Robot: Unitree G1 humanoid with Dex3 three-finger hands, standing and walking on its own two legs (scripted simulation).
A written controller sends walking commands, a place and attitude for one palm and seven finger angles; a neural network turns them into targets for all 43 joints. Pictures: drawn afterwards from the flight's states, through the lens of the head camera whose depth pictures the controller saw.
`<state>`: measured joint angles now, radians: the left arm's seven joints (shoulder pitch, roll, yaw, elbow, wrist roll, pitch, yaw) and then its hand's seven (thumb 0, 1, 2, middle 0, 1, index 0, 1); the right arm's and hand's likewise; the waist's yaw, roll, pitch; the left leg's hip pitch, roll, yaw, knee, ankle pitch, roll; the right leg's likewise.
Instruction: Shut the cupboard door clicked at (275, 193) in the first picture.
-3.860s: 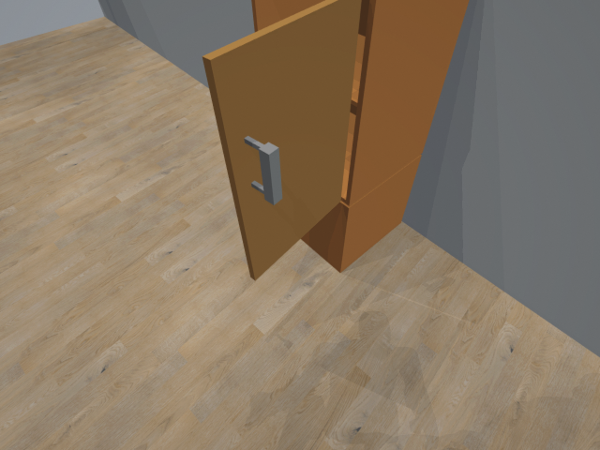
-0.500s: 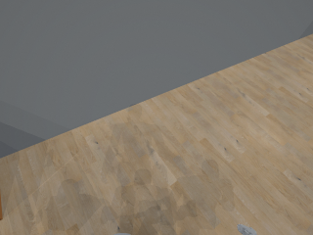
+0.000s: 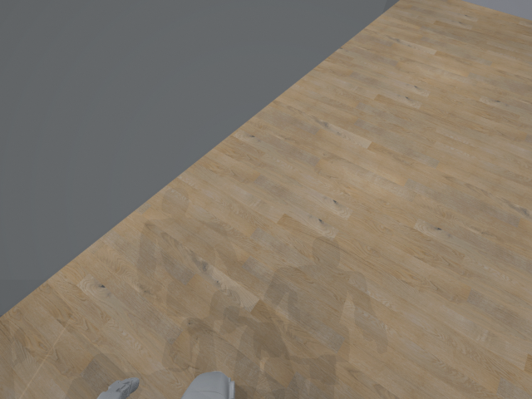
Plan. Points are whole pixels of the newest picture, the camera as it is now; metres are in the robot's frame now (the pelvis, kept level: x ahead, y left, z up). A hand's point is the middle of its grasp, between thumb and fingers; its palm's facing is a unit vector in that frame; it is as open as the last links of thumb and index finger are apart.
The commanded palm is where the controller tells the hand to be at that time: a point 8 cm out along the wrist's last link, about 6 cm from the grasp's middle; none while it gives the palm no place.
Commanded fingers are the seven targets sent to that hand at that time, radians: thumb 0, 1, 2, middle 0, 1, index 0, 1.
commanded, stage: walk around to get in front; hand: left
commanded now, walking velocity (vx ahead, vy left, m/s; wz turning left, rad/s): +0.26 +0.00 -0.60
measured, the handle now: out of the picture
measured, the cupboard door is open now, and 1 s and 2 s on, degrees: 97 97 97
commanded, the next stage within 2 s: walk to a spot facing it in 1.36 s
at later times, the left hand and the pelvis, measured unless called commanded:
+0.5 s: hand (215, 307) +0.28 +0.12 -0.15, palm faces -0.36 -0.91 -0.19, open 7.4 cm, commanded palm none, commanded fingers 0.00 0.90 0.90 -0.20 -0.30 -0.20 -0.30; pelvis +0.10 -0.03 +0.01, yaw -19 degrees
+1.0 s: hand (270, 268) +0.37 +0.02 -0.17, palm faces -0.40 -0.90 -0.19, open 7.3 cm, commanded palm none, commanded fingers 0.00 0.90 0.90 -0.20 -0.30 -0.20 -0.30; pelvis +0.28 -0.15 +0.01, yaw -29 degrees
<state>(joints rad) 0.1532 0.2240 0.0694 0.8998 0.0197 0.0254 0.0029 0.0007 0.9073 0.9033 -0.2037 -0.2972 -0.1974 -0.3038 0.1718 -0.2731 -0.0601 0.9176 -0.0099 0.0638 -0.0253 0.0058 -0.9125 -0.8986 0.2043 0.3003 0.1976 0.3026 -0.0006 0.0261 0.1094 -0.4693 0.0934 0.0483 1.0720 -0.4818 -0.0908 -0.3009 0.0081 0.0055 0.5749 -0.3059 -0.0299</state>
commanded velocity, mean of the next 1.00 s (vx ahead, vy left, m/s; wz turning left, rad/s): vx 0.33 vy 0.00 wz -0.41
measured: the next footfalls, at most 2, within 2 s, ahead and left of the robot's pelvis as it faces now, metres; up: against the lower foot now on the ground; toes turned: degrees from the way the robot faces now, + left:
left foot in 0.20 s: +0.09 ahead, +0.14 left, +0.00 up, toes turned -3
right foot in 0.58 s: +0.19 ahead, -0.20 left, +0.00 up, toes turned -30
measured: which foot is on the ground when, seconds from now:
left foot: up 0.00-0.18, down 0.20-0.58, up 0.60-1.00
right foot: down 0.00-0.20, up 0.22-0.56, down 0.58-1.00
